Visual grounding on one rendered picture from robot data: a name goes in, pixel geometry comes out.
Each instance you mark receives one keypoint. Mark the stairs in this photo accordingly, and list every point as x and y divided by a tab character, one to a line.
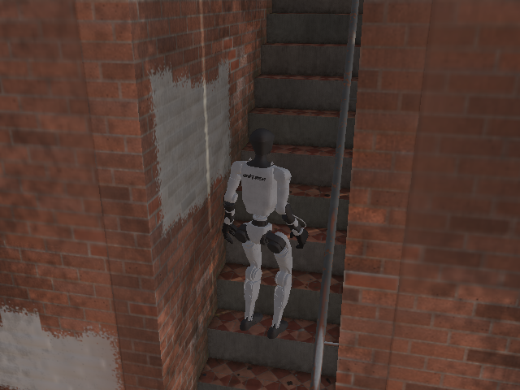
297	98

